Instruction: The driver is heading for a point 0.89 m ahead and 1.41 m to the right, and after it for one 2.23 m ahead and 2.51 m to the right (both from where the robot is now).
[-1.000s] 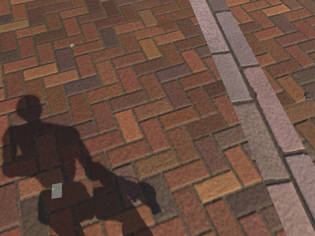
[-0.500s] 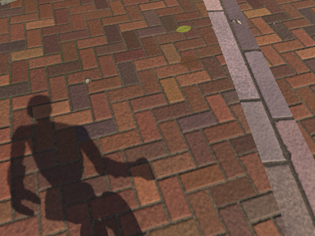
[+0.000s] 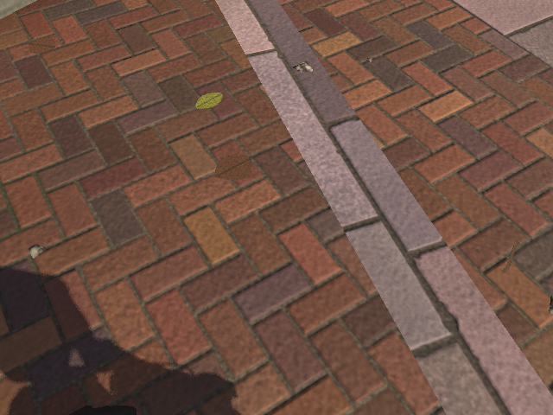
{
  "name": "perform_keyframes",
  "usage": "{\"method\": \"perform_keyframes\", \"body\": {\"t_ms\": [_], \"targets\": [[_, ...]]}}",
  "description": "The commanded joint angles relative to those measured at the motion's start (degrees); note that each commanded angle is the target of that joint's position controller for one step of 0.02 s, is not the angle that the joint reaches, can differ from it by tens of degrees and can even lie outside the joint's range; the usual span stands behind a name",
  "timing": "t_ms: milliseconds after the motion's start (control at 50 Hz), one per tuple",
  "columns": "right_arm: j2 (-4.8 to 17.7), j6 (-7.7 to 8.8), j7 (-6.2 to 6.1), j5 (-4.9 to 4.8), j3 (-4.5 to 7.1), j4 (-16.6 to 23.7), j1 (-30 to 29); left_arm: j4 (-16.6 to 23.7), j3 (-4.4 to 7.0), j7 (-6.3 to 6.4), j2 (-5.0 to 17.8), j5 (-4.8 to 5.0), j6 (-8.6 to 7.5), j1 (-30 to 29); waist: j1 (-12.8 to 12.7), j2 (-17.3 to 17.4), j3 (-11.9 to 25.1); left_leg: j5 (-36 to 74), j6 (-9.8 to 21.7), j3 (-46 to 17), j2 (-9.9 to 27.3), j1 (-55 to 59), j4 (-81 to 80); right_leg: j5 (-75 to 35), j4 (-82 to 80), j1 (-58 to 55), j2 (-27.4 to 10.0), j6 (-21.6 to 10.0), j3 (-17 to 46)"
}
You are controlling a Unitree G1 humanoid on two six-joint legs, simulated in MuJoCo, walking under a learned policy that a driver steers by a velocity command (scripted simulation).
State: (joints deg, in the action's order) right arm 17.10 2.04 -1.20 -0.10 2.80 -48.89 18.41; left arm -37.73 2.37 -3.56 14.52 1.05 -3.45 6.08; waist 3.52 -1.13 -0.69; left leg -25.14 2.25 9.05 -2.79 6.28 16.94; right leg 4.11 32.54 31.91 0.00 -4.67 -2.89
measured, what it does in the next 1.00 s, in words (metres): walks ahead, turning right: right foot, then left foot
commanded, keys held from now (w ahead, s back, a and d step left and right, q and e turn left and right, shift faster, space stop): w+e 1.00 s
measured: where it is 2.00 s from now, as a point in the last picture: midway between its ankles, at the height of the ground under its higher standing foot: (435, 255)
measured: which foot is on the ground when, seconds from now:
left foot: down 0.00-0.04, up 0.06-0.46, down 0.48-0.98, up 1.00-1.00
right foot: up 0.00-0.00, down 0.02-0.46, up 0.48-0.98, down 1.00-1.00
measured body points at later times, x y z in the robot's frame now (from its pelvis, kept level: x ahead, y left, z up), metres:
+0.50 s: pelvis +0.30 +0.01 +0.00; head +0.32 +0.01 +0.45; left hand +0.43 +0.28 -0.11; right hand +0.43 -0.29 -0.07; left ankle +0.43 +0.10 -0.72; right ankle +0.14 -0.08 -0.71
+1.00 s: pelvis +0.52 -0.11 +0.00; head +0.55 -0.14 +0.44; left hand +0.85 -0.05 -0.07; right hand +0.35 -0.36 -0.13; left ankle +0.44 +0.10 -0.71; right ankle +0.57 -0.25 -0.72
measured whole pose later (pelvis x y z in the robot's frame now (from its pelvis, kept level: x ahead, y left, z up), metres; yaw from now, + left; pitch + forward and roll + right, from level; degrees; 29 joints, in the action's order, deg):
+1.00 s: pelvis +0.52 -0.11 +0.00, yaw -36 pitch +2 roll +2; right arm 18.3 2.6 -0.7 -1.5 4.6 -49.1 19.9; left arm -32.8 3.6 -3.0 16.0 1.2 -1.0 3.5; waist 4.0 -0.8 -2.8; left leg -27.4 -3.2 14.1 4.9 3.7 27.4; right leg 5.9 33.7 29.4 -0.3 -5.7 -2.5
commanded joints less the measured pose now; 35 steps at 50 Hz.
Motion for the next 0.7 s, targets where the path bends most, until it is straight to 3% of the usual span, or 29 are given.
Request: {"method": "perform_keyframes", "body": {"t_ms": [20, 40, 60, 80, 100, 120, 140, 200, 240, 300, 340, 400, 440, 460, 480, 500, 520, 540, 560, 580, 600, 640, 700], "targets": [[10.8, -0.27, -1.41, -0.11, 2.34, 4.6, -3.4, 1.2, 5.08, 0.86, 12.3, -0.1, -0.3, 16.8, -12.5, 3.7, 10.8, 67.4, 1.7, -0.7, 13.8, -9.4, 32.6, -0.4, -4.4, -25.9, 1.5, -6.2, 3.2], [3.7, 1.38, -0.25, 1.55, -0.07, 7.3, 2.3, 0.6, 6.5, 1.73, 18.4, -0.04, -0.16, 20.7, -9.0, -9.6, 17.9, 20.8, -2.0, -1.8, 3.7, -36.4, 55.2, 2.6, -3.6, -51.0, -13.9, -16.5, 30.7], [4.4, 3.9, 1.16, 1.22, -0.55, 7.2, 1.3, 1.3, 5.5, 2.04, 15.3, 0.07, -0.43, 21.3, -9.8, -8.8, 24.2, -8.0, -2.1, -13.3, -1.8, -47.8, 64.4, 6.9, -11.2, -58.3, -19.5, -21.2, 50.2], [8.0, 5.51, 2.28, -1.27, 0.49, 9.1, -4.9, 1.4, 4.53, 2.33, 12.1, -0.33, -0.42, 19.3, -11.1, -5.0, 16.7, -3.5, -0.9, -16.6, 2.4, -53.1, 64.4, 8.4, -13.3, -53.3, -17.2, -17.4, 41.5], [7.7, 6.32, 2.56, -1.67, 0.2, 10.3, -7.5, 1.9, 4.08, 2.42, 10.8, -0.23, -0.4, 15.4, -9.0, -0.3, 10.1, 1.3, -0.5, -15.7, 5.0, -52.4, 59.2, 5.8, -14.5, -44.0, -15.0, -15.2, 34.3], [7.3, 6.41, 2.31, -0.44, 0.39, 10.1, -8.1, 2.6, 3.67, 2.36, 9.8, -0.1, -0.27, 11.7, -6.5, 3.3, 5.3, 3.6, -1.1, -14.6, 6.7, -49.9, 53.3, 0.5, -15.9, -35.3, -12.6, -13.5, 29.5], [7.7, 5.83, 2.05, 0.49, 0.89, 9.9, -7.3, 3.5, 3.13, 2.43, 8.5, -0.54, -0.24, 9.2, -4.3, 2.5, 3.1, 5.3, -2.0, -14.3, 7.9, -46.2, 50.1, -4.3, -17.5, -29.0, -10.7, -13.0, 26.2], [6.0, 3.92, 1.59, 1.1, 0.71, 10.0, -4.7, 3.8, 3.34, 3.01, 9.5, -0.53, -0.34, 7.1, -1.7, -0.7, 1.9, 7.9, -5.5, -12.4, 8.4, -40.9, 43.2, -11.0, -19.8, -18.6, -8.1, -13.3, 21.2], [4.4, 3.45, 1.19, 1.23, 0.09, 11.3, -8.5, 3.0, 3.85, 3.74, 11.1, -0.38, -0.23, 8.2, -2.8, -1.5, 0.8, 14.3, -7.0, -11.3, 7.5, -39.5, 34.9, -11.1, -20.0, -14.6, -5.9, -12.0, 17.8], [2.8, 3.73, 1.41, 0.87, -0.55, 12.8, -15.4, 1.6, 4.1, 4.37, 11.8, 0.1, 0.46, 11.2, -6.2, -3.0, 1.1, 27.0, -7.4, -10.9, 4.6, -34.4, 21.1, -4.4, -18.2, -12.9, -3.1, -8.8, 16.0], [3.7, 4.05, 1.74, 0.03, -0.21, 13.6, -18.0, 0.6, 4.19, 4.44, 12.0, 0.36, 0.84, 13.4, -7.4, -3.7, 1.6, 29.5, -7.1, -11.8, 3.2, -32.6, 16.7, -0.4, -16.7, -14.8, -4.1, -7.8, 18.7], [6.3, 4.68, 2.17, -0.44, 0.98, 14.0, -17.7, 0.0, 4.08, 4.64, 11.2, 0.61, 1.17, 14.0, -6.4, -5.1, 2.0, 25.3, -5.4, -14.4, 3.3, -31.1, 12.5, 4.2, -11.7, -20.3, -6.5, -6.4, 24.8], [7.4, 5.18, 2.12, -0.46, 1.95, 12.8, -12.9, 0.3, 3.93, 4.63, 10.4, 0.29, 1.41, 12.6, -3.3, -6.3, 2.7, 21.7, -3.0, -13.6, 3.2, -25.2, 10.2, 4.0, -7.0, -20.9, -6.3, -4.8, 26.8], [8.7, 5.44, 1.78, 0.11, 2.74, 11.9, -7.9, 0.6, 3.19, 4.49, 8.2, 0.01, 1.31, 12.7, -0.8, -5.5, 5.7, 20.8, -1.0, -14.3, 5.2, -16.9, 9.3, 3.5, -0.7, -18.9, -3.7, -3.0, 25.0], [11.9, 5.58, 1.31, 1.01, 3.59, 11.4, 0.1, 1.4, 1.79, 4.26, 4.2, -0.84, 1.09, 13.9, 1.9, 2.0, 13.2, 16.7, 2.5, -24.0, 15.2, -3.1, 9.2, 12.1, 15.5, -12.6, 0.4, -0.7, 19.6], [16.7, 4.7, 1.62, 1.5, 4.81, 9.2, 4.3, 3.4, 0.93, 4.14, 2.0, 0.93, 0.41, 21.7, -1.8, 22.0, 18.4, 2.6, 12.4, -52.5, 27.5, 11.9, 2.6, 31.5, 33.7, 7.2, 6.7, 2.6, 12.3], [11.3, 4.5, 1.87, 0.18, 3.86, 10.1, 2.9, 1.6, 2.0, 4.41, 8.3, 1.49, 0.42, 20.7, -0.2, 15.4, 14.5, -10.6, 11.9, -56.5, 27.5, 9.5, -0.2, 28.2, 41.4, 13.9, 1.8, 3.6, 13.8], [7.8, 4.18, 1.57, 0.02, 2.92, 10.7, 0.6, 2.2, 2.91, 4.4, 11.3, 1.04, 0.81, 14.3, 1.4, 9.7, 7.8, -8.5, 9.2, -46.2, 24.7, 3.3, -0.5, 22.8, 43.0, 15.3, -0.1, 3.9, 12.6], [6.7, 3.85, 1.51, 0.6, 2.38, 10.9, -2.0, 2.7, 3.0, 4.52, 10.8, 0.35, 1.14, 11.2, 0.7, 6.0, 4.4, 0.0, 7.6, -38.0, 22.0, -3.0, -0.8, 18.8, 41.9, 13.2, -1.9, 4.1, 11.1], [5.4, 3.62, 1.42, 0.84, 1.98, 10.4, -3.6, 3.3, 3.14, 4.36, 10.2, -0.11, 1.16, 9.4, -0.1, 6.0, 1.6, 6.7, 7.2, -32.4, 19.7, -7.5, -1.9, 16.1, 39.3, 12.0, -3.3, 4.3, 11.0], [4.5, 3.68, 1.23, 1.13, 1.62, 10.1, -4.3, 3.5, 3.18, 4.03, 9.0, 0.17, 1.37, 9.6, -1.2, 7.1, 0.5, 10.7, 6.5, -27.5, 17.8, -10.7, -3.4, 14.5, 37.6, 9.5, -4.6, 4.1, 10.6], [4.3, 4.13, 1.21, 0.63, 1.78, 9.2, -4.4, 3.7, 2.82, 3.66, 6.8, 0.65, 1.97, 9.9, -1.9, 8.8, -0.1, 15.8, 7.3, -22.1, 17.2, -12.8, -5.6, 13.3, 34.9, 8.1, -5.5, 4.5, 9.0], [6.4, 4.37, 1.19, 0.51, 2.6, 7.6, -3.6, 5.0, 2.41, 3.54, 5.4, 0.16, 2.4, 6.8, -1.8, 6.3, -0.9, 23.2, 8.7, -16.7, 18.3, -11.6, -7.4, 9.3, 29.1, 10.9, -6.1, 5.4, 8.7]]}}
